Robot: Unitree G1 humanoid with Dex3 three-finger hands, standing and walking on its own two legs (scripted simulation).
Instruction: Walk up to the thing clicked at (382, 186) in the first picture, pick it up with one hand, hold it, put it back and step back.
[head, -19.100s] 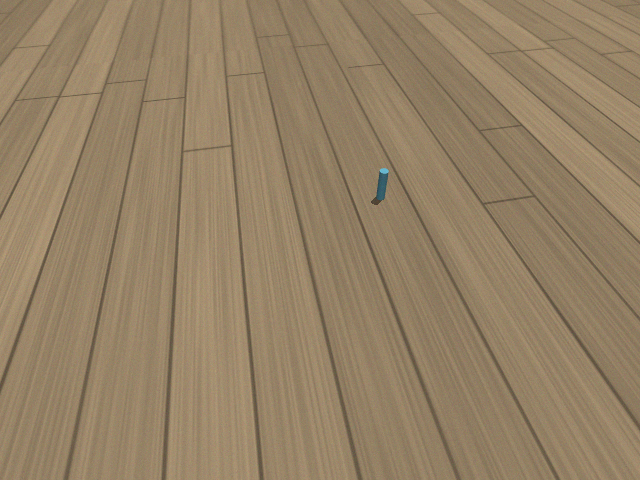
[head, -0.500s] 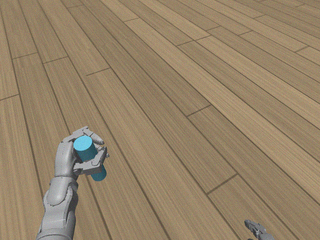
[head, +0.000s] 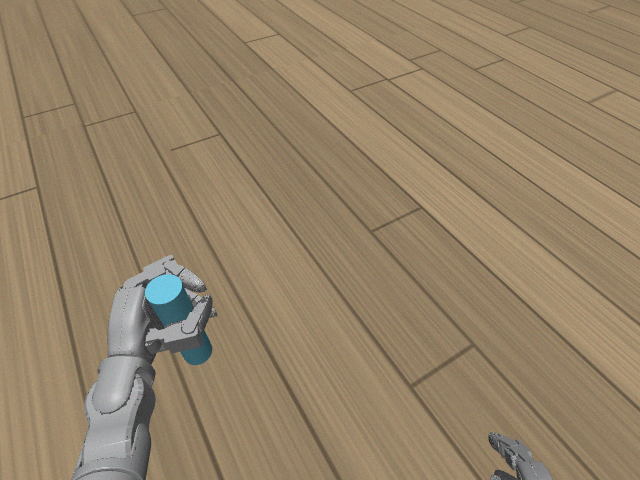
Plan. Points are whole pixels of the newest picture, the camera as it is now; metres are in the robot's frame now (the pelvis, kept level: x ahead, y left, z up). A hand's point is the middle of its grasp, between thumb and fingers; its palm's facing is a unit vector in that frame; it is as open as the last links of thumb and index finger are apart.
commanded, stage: hold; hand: left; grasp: from the side
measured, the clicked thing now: (182, 324) +0.33 +0.18 +0.02
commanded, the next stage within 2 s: crouch in 0.82 s
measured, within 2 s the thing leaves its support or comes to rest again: neither
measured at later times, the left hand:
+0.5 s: hand (186, 305) +0.33 +0.17 +0.06, palm faces +0.01 -1.00 +0.01, open 5.2 cm
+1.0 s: hand (184, 315) +0.32 +0.17 +0.06, palm faces -0.01 -1.00 -0.01, open 5.2 cm
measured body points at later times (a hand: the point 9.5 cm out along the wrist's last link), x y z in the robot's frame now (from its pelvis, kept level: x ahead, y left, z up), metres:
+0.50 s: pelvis +0.00 +0.01 +0.00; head +0.03 +0.01 +0.45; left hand +0.33 +0.23 +0.06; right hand +0.13 -0.24 -0.10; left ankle +0.02 +0.13 -0.71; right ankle +0.02 -0.12 -0.71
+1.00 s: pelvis +0.00 +0.01 +0.00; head +0.03 +0.01 +0.45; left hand +0.32 +0.23 +0.06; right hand +0.13 -0.24 -0.10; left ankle +0.02 +0.13 -0.71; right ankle +0.02 -0.12 -0.71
